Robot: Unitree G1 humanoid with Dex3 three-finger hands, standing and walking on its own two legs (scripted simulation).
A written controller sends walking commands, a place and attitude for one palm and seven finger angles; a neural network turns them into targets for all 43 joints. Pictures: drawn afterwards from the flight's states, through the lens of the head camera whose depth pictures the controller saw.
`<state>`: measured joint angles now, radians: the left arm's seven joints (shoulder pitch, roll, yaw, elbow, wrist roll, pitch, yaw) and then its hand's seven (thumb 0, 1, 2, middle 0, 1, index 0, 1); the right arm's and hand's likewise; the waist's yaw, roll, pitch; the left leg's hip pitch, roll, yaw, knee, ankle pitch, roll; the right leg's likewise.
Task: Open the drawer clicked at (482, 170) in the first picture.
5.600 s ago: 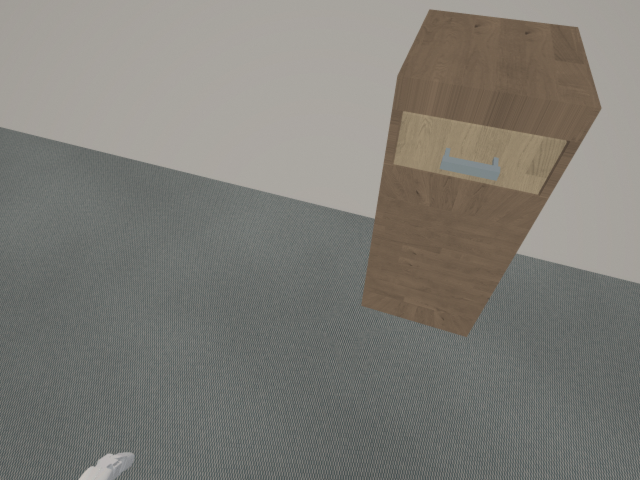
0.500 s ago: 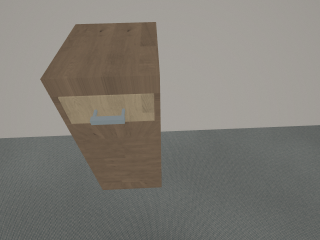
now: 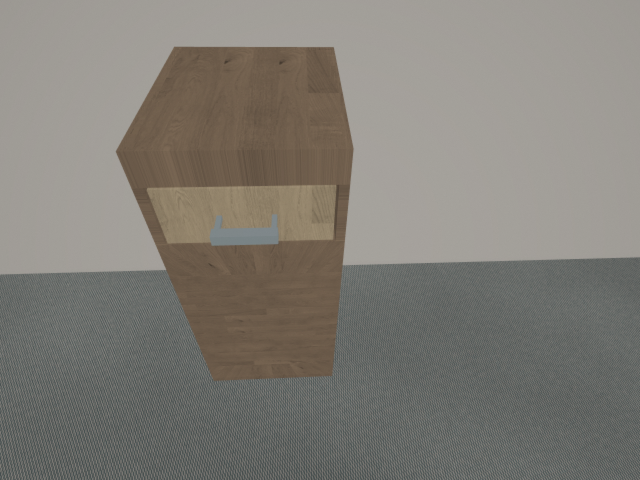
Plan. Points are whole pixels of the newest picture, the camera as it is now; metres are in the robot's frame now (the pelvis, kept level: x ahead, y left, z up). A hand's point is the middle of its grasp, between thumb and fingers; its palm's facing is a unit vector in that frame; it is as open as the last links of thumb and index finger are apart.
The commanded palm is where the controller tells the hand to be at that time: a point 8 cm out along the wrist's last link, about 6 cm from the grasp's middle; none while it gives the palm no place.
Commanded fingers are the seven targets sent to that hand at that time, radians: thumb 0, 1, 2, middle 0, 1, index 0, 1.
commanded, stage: look again from close up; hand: left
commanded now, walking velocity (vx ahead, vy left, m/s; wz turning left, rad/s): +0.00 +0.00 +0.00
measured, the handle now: (245, 228) +0.55 +0.18 -0.04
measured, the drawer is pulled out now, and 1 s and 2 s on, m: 0.00 0.00 0.00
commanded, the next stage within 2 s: raise the hand with hooked fingers in 0.24 s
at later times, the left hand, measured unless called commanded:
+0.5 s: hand out of the picture +0.14 +0.21 -0.09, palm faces -0.08 -0.81 -0.59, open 7.4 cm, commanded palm +0.12 +0.24 -0.04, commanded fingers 0.00 0.69 0.81 -0.22 -0.44 -0.22 -0.44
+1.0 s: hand (165, 414) +0.20 +0.21 -0.02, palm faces +0.18 -0.01 -0.98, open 10.0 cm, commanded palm +0.17 +0.22 +0.02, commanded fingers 0.00 0.11 0.56 -0.26 -0.81 -0.26 -0.81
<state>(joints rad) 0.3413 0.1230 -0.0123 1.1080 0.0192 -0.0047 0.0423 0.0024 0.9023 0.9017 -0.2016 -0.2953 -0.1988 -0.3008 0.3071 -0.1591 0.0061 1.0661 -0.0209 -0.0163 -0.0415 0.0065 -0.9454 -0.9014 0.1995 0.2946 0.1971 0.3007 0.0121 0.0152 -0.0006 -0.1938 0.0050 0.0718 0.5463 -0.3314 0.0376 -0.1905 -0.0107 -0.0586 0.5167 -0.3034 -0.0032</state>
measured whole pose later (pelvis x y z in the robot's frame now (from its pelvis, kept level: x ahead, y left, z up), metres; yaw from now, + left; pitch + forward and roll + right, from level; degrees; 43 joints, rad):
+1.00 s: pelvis +0.00 -0.06 -0.06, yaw +2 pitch +13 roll +2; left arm 0.33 0.38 0.01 -0.01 1.05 -0.06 0.53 0.00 0.31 0.65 -0.27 -0.67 -0.27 -0.67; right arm -0.02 -0.23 -0.02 0.56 -0.09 0.04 0.01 0.00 -0.91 -0.90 0.20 0.29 0.20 0.30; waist 0.13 0.02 -0.15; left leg -0.70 0.02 -0.01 0.97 -0.50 -0.03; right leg -0.72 0.00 -0.11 1.01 -0.53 -0.10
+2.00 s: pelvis +0.00 +0.03 +0.00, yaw -6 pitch +2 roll +0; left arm -0.18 0.41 -0.14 0.17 0.99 0.23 0.09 0.00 -0.49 0.30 -0.32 -1.20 -0.32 -1.20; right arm 0.15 -0.21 0.03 0.63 0.01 0.07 -0.04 0.01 -0.90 -0.90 0.20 0.30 0.20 0.30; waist 0.09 0.07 -0.04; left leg -0.25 -0.09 -0.06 0.53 -0.30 0.06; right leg -0.28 -0.01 0.06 0.53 -0.28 0.01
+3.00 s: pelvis +0.01 -0.01 -0.01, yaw -6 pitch +9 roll +1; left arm -0.38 0.43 -0.07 0.51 1.01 0.04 0.22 0.00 -0.49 0.30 -0.32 -1.20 -0.32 -1.20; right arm 0.23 -0.27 -0.05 0.68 0.02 0.04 -0.07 0.01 -0.91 -0.90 0.20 0.29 0.20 0.30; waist 0.02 0.06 -0.08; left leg -0.41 -0.05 -0.08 0.61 -0.36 0.00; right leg -0.46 0.03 0.03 0.64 -0.33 -0.03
